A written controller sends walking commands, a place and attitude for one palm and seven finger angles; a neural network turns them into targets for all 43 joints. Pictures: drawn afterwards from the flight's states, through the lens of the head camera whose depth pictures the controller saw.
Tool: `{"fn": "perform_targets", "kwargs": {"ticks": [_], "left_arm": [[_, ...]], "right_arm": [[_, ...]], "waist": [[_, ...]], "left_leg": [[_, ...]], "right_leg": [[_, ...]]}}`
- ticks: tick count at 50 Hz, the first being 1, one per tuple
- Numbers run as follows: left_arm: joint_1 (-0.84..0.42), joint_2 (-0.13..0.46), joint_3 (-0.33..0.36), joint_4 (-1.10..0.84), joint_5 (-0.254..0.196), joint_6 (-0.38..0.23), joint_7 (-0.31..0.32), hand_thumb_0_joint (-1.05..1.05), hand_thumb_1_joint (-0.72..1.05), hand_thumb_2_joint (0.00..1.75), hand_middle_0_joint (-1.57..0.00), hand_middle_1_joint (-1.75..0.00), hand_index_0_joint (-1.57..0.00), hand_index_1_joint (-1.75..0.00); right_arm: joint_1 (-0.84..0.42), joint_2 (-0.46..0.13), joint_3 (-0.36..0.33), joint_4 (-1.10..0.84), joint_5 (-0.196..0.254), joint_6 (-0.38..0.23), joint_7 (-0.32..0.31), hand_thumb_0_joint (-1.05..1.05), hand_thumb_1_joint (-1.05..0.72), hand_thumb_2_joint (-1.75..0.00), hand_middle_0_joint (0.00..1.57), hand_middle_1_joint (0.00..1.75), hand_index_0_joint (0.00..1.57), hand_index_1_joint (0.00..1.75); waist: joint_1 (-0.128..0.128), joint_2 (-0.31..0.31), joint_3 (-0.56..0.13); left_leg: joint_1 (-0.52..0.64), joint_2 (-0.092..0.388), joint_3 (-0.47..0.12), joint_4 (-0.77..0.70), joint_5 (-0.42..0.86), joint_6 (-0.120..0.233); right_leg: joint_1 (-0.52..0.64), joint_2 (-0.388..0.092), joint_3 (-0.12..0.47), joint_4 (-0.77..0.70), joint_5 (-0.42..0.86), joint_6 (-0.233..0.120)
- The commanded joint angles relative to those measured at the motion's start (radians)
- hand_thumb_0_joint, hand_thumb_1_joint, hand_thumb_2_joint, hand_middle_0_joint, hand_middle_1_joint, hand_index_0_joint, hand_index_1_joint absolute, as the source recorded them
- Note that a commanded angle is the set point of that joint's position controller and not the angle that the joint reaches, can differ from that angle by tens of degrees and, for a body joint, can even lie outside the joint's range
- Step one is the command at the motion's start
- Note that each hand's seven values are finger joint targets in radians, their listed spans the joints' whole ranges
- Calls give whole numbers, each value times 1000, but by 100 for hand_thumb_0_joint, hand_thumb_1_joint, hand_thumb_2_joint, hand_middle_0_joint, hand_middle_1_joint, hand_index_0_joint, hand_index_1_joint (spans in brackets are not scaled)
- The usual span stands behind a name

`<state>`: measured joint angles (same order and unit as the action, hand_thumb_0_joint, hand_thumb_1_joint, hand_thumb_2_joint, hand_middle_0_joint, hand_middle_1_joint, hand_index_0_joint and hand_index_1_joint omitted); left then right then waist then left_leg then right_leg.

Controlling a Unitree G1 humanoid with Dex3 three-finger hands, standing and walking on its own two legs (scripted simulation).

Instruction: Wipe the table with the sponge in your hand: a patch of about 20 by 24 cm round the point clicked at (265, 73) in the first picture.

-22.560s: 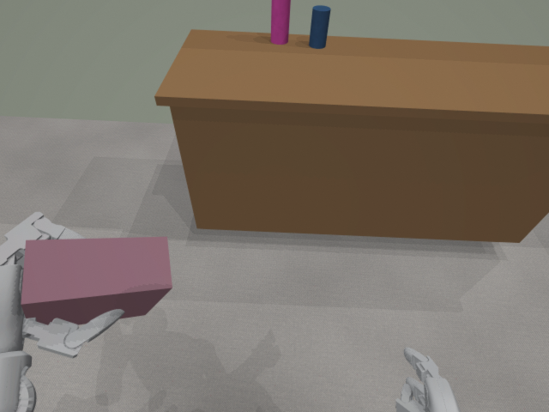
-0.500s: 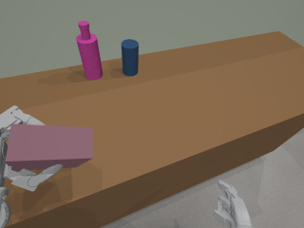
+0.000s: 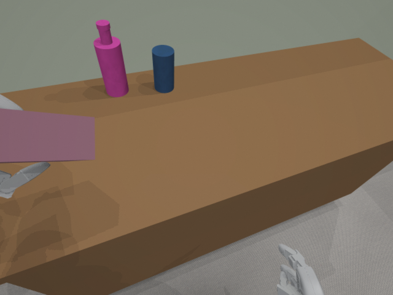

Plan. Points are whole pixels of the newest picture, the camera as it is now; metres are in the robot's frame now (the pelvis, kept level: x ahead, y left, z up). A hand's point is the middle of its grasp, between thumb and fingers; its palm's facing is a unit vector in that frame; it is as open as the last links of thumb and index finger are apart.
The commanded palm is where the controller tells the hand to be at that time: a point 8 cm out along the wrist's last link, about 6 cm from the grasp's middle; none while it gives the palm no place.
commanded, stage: come to a stop and stand still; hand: left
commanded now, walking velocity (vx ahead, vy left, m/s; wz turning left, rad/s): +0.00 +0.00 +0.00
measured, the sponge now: (47, 141) +0.28 +0.25 +0.20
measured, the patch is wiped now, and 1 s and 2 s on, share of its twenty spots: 0.00 0.00 0.00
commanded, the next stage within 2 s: look again from close up in 0.92 s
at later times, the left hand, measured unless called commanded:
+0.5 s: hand (24, 195) +0.20 +0.25 +0.18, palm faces +0.40 -0.84 -0.38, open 10.1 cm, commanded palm +0.14 +0.28 +0.18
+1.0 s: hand (19, 217) +0.18 +0.25 +0.17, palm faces +0.38 -0.85 -0.36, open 10.1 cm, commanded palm +0.12 +0.28 +0.18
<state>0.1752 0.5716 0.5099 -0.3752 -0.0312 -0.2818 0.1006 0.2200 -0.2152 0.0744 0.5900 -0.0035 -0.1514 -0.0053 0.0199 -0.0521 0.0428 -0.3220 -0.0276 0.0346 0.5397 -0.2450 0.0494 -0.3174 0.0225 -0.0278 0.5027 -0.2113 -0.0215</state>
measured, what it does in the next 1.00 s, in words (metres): stands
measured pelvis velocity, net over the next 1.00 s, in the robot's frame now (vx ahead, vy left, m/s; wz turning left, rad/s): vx -0.03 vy -0.01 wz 0.04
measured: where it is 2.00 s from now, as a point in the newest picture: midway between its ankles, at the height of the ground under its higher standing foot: outside the picture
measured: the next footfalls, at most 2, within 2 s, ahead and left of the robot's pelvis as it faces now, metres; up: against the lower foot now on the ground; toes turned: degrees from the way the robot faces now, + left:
none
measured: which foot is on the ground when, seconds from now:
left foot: down 0.00-1.00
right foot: down 0.00-1.00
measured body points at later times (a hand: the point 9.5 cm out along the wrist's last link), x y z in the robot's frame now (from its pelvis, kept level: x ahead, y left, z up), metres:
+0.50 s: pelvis -0.01 +0.00 +0.00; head +0.02 +0.02 +0.45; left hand +0.17 +0.29 +0.20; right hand +0.18 -0.21 -0.07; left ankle +0.02 +0.08 -0.73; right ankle +0.03 -0.11 -0.73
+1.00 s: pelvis -0.03 -0.01 +0.00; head -0.02 +0.02 +0.45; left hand +0.15 +0.30 +0.19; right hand +0.14 -0.23 -0.07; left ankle +0.02 +0.08 -0.73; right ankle +0.03 -0.11 -0.73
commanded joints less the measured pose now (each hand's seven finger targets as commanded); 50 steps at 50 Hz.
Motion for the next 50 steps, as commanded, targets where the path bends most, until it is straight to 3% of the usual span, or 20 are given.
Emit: {"fn": "perform_targets", "kwargs": {"ticks": [1, 2, 4, 6, 7, 8, 10, 12, 14, 16, 18, 19, 23, 25, 30, 35, 37, 38, 42, 50], "left_arm": [[257, -19, -59, -240, -59, -54, -12, 0, 10, 130, -120, -160, -120, -160], [291, -20, -52, -220, -66, -44, -2, 0, 10, 130, -120, -160, -120, -160], [258, 15, -20, -255, -63, -39, 15, 0, 10, 130, -120, -160, -120, -160], [214, 58, 18, -260, -63, -44, 26, 0, 10, 130, -120, -160, -120, -160], [161, 139, 76, -304, -57, -44, 40, 0, 10, 130, -120, -160, -120, -160], [159, 106, 57, -278, -53, -45, 41, 0, 10, 130, -120, -160, -120, -160], [118, 115, 45, -303, -56, -41, 43, 0, 10, 130, -120, -160, -120, -160], [77, 134, 31, -391, -55, -36, 46, 0, 10, 130, -120, -160, -120, -160], [109, 103, -3, -413, -56, -32, 43, 0, 10, 130, -120, -160, -120, -160], [131, 82, -22, -439, -61, -29, 41, 0, 10, 130, -120, -160, -120, -160], [157, 46, -41, -426, -61, -28, 37, 0, 10, 130, -120, -160, -120, -160], [157, 59, -31, -421, -61, -26, 37, 0, 10, 130, -120, -160, -120, -160], [189, 6, -31, -237, -82, -12, 26, 0, 10, 130, -120, -160, -120, -160], [176, 14, -19, -184, -96, -9, 18, 0, 10, 130, -120, -160, -120, -160], [126, -3, -54, -188, -104, -3, 6, 0, 10, 130, -120, -160, -120, -160], [91, 8, -75, -299, -89, -8, 14, 0, 10, 130, -120, -160, -120, -160], [94, 57, -39, -341, -81, -7, 24, 0, 10, 130, -120, -160, -120, -160], [112, 32, -52, -337, -82, -7, 26, 0, 10, 130, -120, -160, -120, -160], [149, 56, -20, -325, -85, -7, 32, 0, 10, 130, -120, -160, -120, -160], [202, 0, -47, -254, -99, -11, 17, 0, 10, 130, -120, -160, -120, -160]], "right_arm": [[-12, -163, -104, -157, 21, -79, 40, 0, -90, -90, 20, 30, 20, 30], [-44, -154, -97, -145, 29, -84, 47, 0, -90, -90, 20, 30, 20, 30], [-16, -166, -114, -136, 27, -80, 40, 0, -90, -90, 20, 30, 20, 30], [-32, -171, -113, -126, 22, -75, 30, 0, -90, -90, 20, 30, 20, 30], [-59, -176, -110, -126, 23, -68, 23, 0, -90, -90, 20, 30, 20, 30], [-41, -159, -109, -112, 18, -61, 14, 0, -90, -90, 20, 30, 20, 30], [-46, -158, -104, -110, 19, -62, 9, 0, -90, -90, 20, 30, 20, 30], [-60, -158, -98, -117, 26, -69, 11, 0, -90, -90, 20, 30, 20, 30], [-33, -145, -97, -110, 28, -82, 16, 0, -90, -90, 20, 30, 20, 30], [-20, -144, -100, -107, 33, -93, 26, 0, -90, -90, 20, 30, 20, 30], [-16, -149, -104, -101, 30, -98, 29, 0, -90, -90, 20, 30, 20, 30], [-16, -148, -111, -102, 35, -98, 30, 0, -90, -90, 20, 30, 20, 30], [-27, -148, -115, -105, 36, -76, 18, 0, -90, -90, 20, 30, 20, 30], [-36, -147, -117, -108, 42, -69, 11, 0, -90, -90, 20, 30, 20, 30], [-69, -134, -106, -126, 48, -68, 0, 0, -90, -90, 20, 30, 20, 30], [-88, -129, -96, -128, 47, -96, 2, 0, -90, -90, 20, 30, 20, 30], [-100, -136, -98, -128, 47, -103, -1, 0, -90, -90, 20, 30, 20, 30], [-90, -126, -93, -123, 44, -105, -3, 0, -90, -90, 20, 30, 20, 30], [-85, -136, -101, -123, 45, -115, -5, 0, -90, -90, 20, 30, 20, 30], [-74, -135, -108, -131, 50, -118, -11, 0, -90, -90, 20, 30, 20, 30]], "waist": [[24, 84, -176], [27, 65, -209], [23, -6, -192], [17, -27, -186], [15, 32, -222], [12, 44, -217], [16, 108, -221], [19, 217, -247], [25, 244, -255], [24, 214, -270], [20, 194, -265], [16, 176, -251], [9, 63, -170], [3, 24, -130], [-2, 33, -114], [-3, 109, -130], [-2, 138, -151], [-2, 132, -150], [-3, 169, -154], [-3, 85, -143]], "left_leg": [[91, 93, -109, -96, 115, -24], [149, 97, -106, -106, 173, -22], [129, 104, -110, -109, 241, -43], [108, 102, -117, -114, 229, -53], [118, 97, -120, -118, 222, -45], [98, 102, -120, -116, 248, -47], [88, 97, -117, -105, 237, -48], [105, 100, -128, -101, 274, -49], [128, 115, -132, -75, 374, -46], [145, 122, -141, -48, 446, -47], [176, 142, -155, -72, 454, -47], [172, 151, -164, -75, 439, -49], [79, 122, -158, -119, 155, -54], [55, 107, -159, -128, 41, -53], [64, 101, -166, -151, -98, -31], [57, 101, -185, -165, -147, -16], [57, 106, -198, -175, -154, -14], [42, 110, -202, -185, -159, -13], [36, 113, -221, -189, -140, -21], [61, 116, -213, -198, -43, -33]], "right_leg": [[43, -127, 118, -69, 139, -39], [44, -112, 105, -46, 162, -29], [65, -116, 82, -48, 215, -13], [76, -118, 83, -45, 208, -10], [97, -108, 93, -20, 200, -10], [117, -118, 72, -14, 218, -8], [127, -124, 79, -13, 221, -11], [131, -118, 76, 20, 199, -14], [118, -121, 53, 23, 166, -10], [116, -123, 55, 22, 174, -10], [68, -113, 47, 35, 81, -6], [59, -118, 48, 32, 61, -4], [56, -129, 83, -41, 107, -11], [27, -144, 113, -86, 76, -17], [-16, -147, 138, -157, -83, -13], [-2, -142, 139, -165, -154, -12], [14, -137, 135, -152, -149, -11], [28, -135, 120, -141, -140, -9], [31, -134, 116, -129, -117, -12], [38, -134, 103, -131, -48, -2]]}}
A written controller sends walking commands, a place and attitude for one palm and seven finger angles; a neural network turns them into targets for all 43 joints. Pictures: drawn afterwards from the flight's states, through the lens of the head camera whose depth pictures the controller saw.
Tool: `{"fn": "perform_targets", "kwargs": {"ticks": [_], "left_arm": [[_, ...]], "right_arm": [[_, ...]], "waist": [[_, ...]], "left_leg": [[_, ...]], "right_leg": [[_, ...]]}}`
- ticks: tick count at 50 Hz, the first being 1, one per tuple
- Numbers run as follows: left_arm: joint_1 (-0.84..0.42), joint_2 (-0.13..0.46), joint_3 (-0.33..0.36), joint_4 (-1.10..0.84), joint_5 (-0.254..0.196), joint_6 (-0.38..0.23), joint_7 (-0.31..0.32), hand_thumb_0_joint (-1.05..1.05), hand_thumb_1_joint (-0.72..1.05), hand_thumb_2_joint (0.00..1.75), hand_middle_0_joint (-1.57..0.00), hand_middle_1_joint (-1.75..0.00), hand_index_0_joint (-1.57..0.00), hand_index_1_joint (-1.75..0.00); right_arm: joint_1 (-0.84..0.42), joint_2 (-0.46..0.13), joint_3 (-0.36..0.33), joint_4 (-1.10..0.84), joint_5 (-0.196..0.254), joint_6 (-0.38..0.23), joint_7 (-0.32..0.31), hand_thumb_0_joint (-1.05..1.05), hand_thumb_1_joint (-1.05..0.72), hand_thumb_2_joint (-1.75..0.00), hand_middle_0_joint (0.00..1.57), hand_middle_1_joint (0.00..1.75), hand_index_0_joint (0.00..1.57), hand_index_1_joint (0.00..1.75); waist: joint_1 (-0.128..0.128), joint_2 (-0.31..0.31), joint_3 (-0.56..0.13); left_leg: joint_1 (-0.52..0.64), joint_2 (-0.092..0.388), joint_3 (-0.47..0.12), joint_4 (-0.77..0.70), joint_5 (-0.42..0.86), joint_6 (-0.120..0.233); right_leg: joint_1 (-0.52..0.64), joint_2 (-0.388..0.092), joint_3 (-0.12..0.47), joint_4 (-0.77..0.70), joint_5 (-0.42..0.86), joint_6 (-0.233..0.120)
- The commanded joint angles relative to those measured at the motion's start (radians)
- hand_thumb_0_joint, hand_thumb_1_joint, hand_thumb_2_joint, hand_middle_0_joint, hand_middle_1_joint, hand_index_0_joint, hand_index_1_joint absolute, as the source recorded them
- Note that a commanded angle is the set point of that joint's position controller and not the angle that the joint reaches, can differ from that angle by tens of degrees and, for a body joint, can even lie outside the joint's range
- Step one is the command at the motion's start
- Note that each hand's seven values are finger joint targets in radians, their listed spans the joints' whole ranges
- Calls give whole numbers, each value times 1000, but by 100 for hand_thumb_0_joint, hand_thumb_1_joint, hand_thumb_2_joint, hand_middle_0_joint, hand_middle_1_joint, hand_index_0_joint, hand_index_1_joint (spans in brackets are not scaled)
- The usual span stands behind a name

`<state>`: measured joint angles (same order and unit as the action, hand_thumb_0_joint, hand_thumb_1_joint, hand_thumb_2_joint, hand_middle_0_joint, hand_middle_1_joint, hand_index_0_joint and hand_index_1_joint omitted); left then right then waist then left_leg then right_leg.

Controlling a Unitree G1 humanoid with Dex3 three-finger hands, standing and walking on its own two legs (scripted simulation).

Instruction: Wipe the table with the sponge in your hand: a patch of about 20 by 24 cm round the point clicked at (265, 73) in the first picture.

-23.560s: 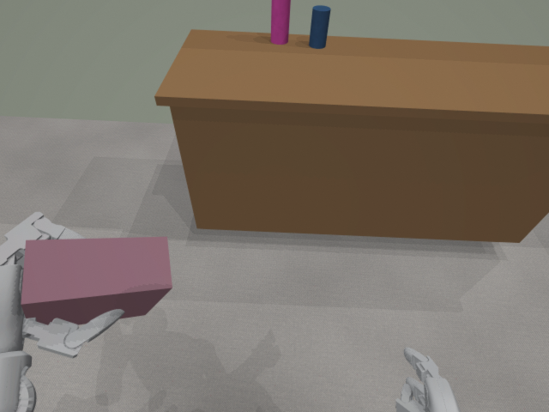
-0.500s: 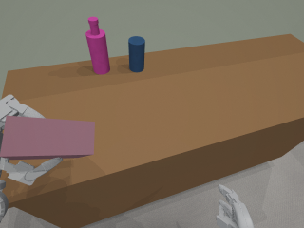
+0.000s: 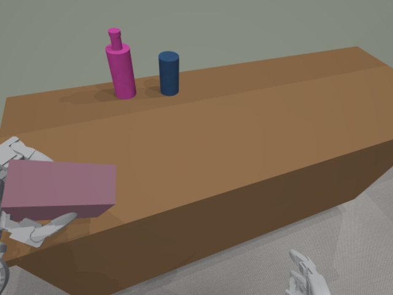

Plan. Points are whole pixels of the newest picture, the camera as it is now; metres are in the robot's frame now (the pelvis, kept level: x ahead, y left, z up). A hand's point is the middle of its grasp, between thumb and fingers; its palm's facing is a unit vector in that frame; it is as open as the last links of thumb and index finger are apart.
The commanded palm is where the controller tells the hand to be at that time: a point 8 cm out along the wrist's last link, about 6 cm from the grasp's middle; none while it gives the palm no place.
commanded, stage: look again from close up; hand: left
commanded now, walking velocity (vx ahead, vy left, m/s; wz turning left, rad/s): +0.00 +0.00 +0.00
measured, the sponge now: (78, 194) +0.24 +0.21 +0.14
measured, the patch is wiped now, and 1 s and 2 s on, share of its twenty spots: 0.00 0.00 0.00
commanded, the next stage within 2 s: shuffle to correct the standing spot in 0.34 s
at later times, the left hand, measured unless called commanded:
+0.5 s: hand (44, 188) +0.23 +0.24 +0.17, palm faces +0.34 -0.87 -0.35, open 10.1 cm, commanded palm +0.17 +0.28 +0.18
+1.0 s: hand (103, 170) +0.27 +0.18 +0.16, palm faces +0.25 -0.89 -0.38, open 10.1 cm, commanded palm +0.21 +0.23 +0.18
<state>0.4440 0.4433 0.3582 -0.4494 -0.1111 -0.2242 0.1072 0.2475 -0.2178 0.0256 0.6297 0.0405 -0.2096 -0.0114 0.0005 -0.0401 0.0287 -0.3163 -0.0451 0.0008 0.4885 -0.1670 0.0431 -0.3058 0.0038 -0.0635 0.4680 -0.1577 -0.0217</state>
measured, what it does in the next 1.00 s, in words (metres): shifts its weight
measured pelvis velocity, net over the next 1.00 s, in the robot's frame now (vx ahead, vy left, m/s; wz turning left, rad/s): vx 0.04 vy -0.04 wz -0.05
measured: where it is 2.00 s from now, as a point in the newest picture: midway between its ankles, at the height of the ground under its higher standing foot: outside the picture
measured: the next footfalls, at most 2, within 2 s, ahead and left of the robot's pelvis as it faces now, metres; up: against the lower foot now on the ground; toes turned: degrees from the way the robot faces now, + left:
none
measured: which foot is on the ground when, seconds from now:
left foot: down 0.00-1.00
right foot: down 0.00-1.00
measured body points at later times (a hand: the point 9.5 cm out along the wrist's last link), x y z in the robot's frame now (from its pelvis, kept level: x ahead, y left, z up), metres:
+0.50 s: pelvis +0.01 +0.00 +0.00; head +0.02 +0.02 +0.45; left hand +0.20 +0.29 +0.18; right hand +0.19 -0.22 -0.06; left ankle +0.06 +0.09 -0.74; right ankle +0.06 -0.11 -0.74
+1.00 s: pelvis +0.04 -0.04 +0.00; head +0.04 -0.04 +0.45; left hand +0.25 +0.22 +0.18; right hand +0.20 -0.28 -0.07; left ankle +0.06 +0.09 -0.74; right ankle +0.06 -0.11 -0.74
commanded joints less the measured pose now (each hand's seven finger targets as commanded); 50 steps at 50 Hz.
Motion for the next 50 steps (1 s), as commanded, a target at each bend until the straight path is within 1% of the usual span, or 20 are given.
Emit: {"fn": "perform_targets", "kwargs": {"ticks": [1, 5, 7, 8, 11, 12, 15, 22, 23, 27, 28, 31, 32, 35, 37, 38, 42, 44, 47, 50], "left_arm": [[-72, 120, 95, -171, -19, -66, 8, 0, 10, 130, -120, -160, -120, -160], [-92, 111, 79, -177, -10, -60, 6, 0, 10, 130, -120, -160, -120, -160], [-118, 142, 96, -199, -4, -56, 11, 0, 10, 130, -120, -160, -120, -160], [-117, 121, 82, -198, -4, -55, 10, 0, 10, 130, -120, -160, -120, -160], [-132, 118, 77, -228, 3, -50, 11, 0, 10, 130, -120, -160, -120, -160], [-136, 149, 101, -240, 6, -48, 16, 0, 10, 130, -120, -160, -120, -160], [-131, 124, 86, -254, 8, -47, 15, 0, 10, 130, -120, -160, -120, -160], [-87, 115, 93, -217, 9, -29, 12, 0, 10, 130, -120, -160, -120, -160], [-86, 87, 74, -210, 8, -30, 7, 0, 10, 130, -120, -160, -120, -160], [-102, 103, 88, -195, 15, -20, 3, 0, 10, 130, -120, -160, -120, -160], [-118, 78, 63, -198, 17, -19, 0, 0, 10, 130, -120, -160, -120, -160], [-143, 80, 60, -204, 26, -5, 0, 0, 10, 130, -120, -160, -120, -160], [-156, 106, 79, -225, 29, 0, 4, 0, 10, 130, -120, -160, -120, -160], [-164, 86, 59, -224, 33, 10, 4, 0, 10, 130, -120, -160, -120, -160], [-161, 116, 84, -250, 33, 16, 7, 0, 10, 130, -120, -160, -120, -160], [-151, 93, 68, -253, 30, 16, 5, 0, 10, 130, -120, -160, -120, -160], [-102, 121, 100, -266, 20, 26, 4, 0, 10, 130, -120, -160, -120, -160], [-80, 104, 93, -276, 15, 26, 0, 0, 10, 130, -120, -160, -120, -160], [-26, 127, 122, -259, 5, 39, -4, 0, 10, 130, -120, -160, -120, -160], [-11, 107, 118, -229, -4, 48, -10, 0, 10, 130, -120, -160, -120, -160]], "right_arm": [[-103, -132, -59, -172, 6, -58, -6, 0, -90, -90, 20, 30, 20, 30], [-105, -132, -58, -183, 6, -54, -10, 0, -90, -90, 20, 30, 20, 30], [-117, -135, -56, -188, 7, -51, -13, 0, -90, -90, 20, 30, 20, 30], [-114, -129, -52, -189, 3, -49, -15, 0, -90, -90, 20, 30, 20, 30], [-116, -129, -51, -197, 1, -47, -18, 0, -90, -90, 20, 30, 20, 30], [-124, -131, -51, -198, 2, -47, -19, 0, -90, -90, 20, 30, 20, 30], [-118, -128, -49, -203, -1, -44, -20, 0, -90, -90, 20, 30, 20, 30], [-130, -129, -47, -209, 0, -29, -26, 0, -90, -90, 20, 30, 20, 30], [-123, -125, -44, -207, -4, -23, -26, 0, -90, -90, 20, 30, 20, 30], [-142, -117, -41, -214, -3, -4, -31, 0, -90, -90, 20, 30, 20, 30], [-140, -114, -38, -215, -7, 2, -32, 0, -90, -90, 20, 30, 20, 30], [-146, -108, -36, -225, -9, 13, -37, 0, -90, -90, 20, 30, 20, 30], [-158, -108, -34, -225, -8, 16, -38, 0, -90, -90, 20, 30, 20, 30], [-152, -102, -32, -229, -12, 22, -38, 0, -90, -90, 20, 30, 20, 30], [-160, -102, -31, -229, -10, 26, -39, 0, -90, -90, 20, 30, 20, 30], [-151, -100, -28, -228, -15, 28, -39, 0, -90, -90, 20, 30, 20, 30], [-156, -99, -30, -231, -8, 36, -38, 0, -90, -90, 20, 30, 20, 30], [-146, -98, -31, -232, -10, 42, -41, 0, -90, -90, 20, 30, 20, 30], [-154, -99, -30, -235, -5, 52, -42, 0, -90, -90, 20, 30, 20, 30], [-146, -103, -34, -231, -5, 65, -45, 0, -90, -90, 20, 30, 20, 30]], "waist": [[16, 59, -115], [13, 60, -112], [13, 77, -112], [12, 74, -109], [12, 107, -120], [13, 128, -124], [13, 149, -139], [14, 104, -147], [14, 98, -150], [15, 84, -138], [14, 84, -129], [12, 103, -115], [13, 126, -118], [9, 134, -105], [7, 135, -122], [6, 118, -127], [4, 140, -167], [2, 146, -192], [-1, 107, -196], [-6, 63, -192]], "left_leg": [[55, 134, -177, -147, -139, -24], [65, 134, -172, -149, -146, -22], [69, 133, -174, -154, -162, -21], [62, 134, -170, -156, -171, -18], [67, 136, -172, -156, -175, -17], [68, 137, -175, -160, -175, -19], [73, 145, -178, -167, -157, -20], [111, 144, -163, -163, -37, -39], [116, 154, -163, -174, -41, -45], [131, 184, -174, -217, -99, -50], [117, 195, -177, -231, -140, -47], [95, 211, -180, -247, -234, -29], [100, 210, -178, -244, -246, -27], [76, 206, -155, -215, -264, -11], [102, 199, -141, -182, -213, -11], [96, 195, -131, -160, -171, -7], [131, 187, -109, -107, -27, -14], [148, 188, -96, -81, 46, -11], [164, 190, -83, -46, 134, -14], [143, 184, -59, -14, 117, -13]], "right_leg": [[14, -117, 145, -111, -124, -1], [18, -118, 151, -127, -133, -1], [19, -117, 155, -134, -148, -3], [24, -116, 152, -136, -147, -2], [34, -116, 159, -135, -144, -4], [40, -113, 156, -130, -137, -5], [62, -109, 151, -117, -103, -6], [84, -107, 145, -110, -7, -6], [81, -102, 132, -104, -16, -4], [54, -83, 119, -83, -51, 3], [50, -77, 112, -75, -63, 4], [44, -74, 120, -74, -93, 2], [45, -71, 120, -71, -100, -2], [45, -74, 131, -94, -98, -11], [47, -75, 143, -100, -81, -21], [55, -75, 141, -101, -51, -25], [77, -84, 151, -80, 41, -34], [92, -84, 149, -69, 101, -35], [99, -90, 155, -66, 175, -35], [117, -97, 175, -84, 224, -35]]}}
